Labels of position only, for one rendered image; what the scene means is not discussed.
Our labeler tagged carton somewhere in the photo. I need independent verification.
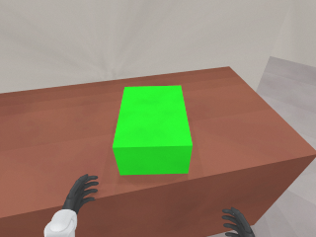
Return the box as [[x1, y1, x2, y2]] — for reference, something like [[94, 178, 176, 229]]
[[113, 85, 193, 176]]

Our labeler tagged left robot hand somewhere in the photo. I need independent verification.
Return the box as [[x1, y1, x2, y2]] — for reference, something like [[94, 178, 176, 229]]
[[61, 174, 99, 215]]

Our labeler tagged right robot hand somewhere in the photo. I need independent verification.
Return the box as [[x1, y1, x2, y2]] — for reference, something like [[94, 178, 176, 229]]
[[221, 207, 256, 237]]

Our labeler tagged robot left forearm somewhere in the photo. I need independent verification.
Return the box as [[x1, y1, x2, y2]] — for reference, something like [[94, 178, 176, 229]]
[[43, 209, 77, 237]]

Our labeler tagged pedestal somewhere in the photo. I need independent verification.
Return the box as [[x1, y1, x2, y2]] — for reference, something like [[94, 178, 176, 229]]
[[0, 66, 316, 237]]

